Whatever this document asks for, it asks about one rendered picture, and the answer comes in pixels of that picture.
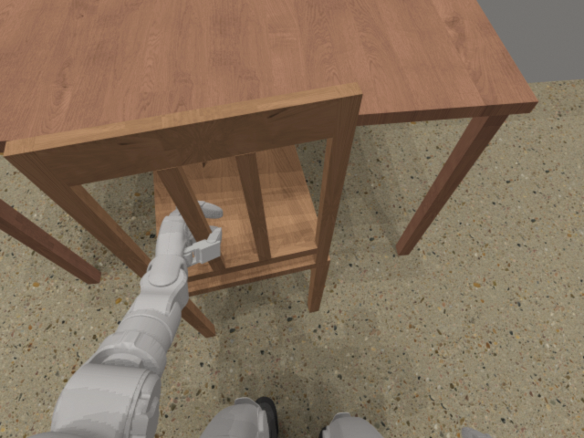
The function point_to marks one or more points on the robot left thigh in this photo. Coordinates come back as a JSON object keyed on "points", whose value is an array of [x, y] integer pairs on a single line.
{"points": [[238, 421]]}

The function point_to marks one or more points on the left robot forearm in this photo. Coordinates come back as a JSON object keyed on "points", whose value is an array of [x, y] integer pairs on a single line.
{"points": [[146, 332]]}

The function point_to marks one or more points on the table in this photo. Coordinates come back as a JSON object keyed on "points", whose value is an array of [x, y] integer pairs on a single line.
{"points": [[74, 64]]}

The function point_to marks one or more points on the chair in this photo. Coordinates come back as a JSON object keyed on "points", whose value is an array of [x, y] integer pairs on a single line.
{"points": [[239, 156]]}

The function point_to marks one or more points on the left robot upper arm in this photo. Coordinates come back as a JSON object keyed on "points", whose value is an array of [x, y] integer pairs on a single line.
{"points": [[106, 401]]}

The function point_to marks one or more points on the robot left foot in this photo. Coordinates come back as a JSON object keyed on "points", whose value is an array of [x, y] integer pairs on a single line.
{"points": [[268, 405]]}

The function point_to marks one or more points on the left robot hand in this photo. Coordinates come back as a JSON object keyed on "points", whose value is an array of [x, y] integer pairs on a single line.
{"points": [[174, 237]]}

